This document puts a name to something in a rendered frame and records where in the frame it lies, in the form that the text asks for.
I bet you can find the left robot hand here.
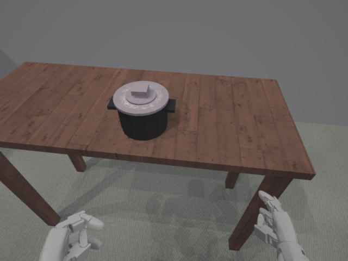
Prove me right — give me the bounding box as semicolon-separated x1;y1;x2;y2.
39;210;105;261

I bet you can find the table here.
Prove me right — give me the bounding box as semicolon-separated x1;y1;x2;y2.
0;61;316;251

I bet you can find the right robot hand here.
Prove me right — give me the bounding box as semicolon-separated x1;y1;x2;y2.
254;190;298;248

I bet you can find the pot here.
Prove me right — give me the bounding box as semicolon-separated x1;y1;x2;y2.
107;96;176;141

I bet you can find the lid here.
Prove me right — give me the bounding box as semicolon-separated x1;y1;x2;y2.
113;81;169;116

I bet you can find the robot right forearm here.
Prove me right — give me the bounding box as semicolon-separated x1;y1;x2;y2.
277;241;310;261

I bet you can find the knob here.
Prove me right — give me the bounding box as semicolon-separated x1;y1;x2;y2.
131;83;149;96

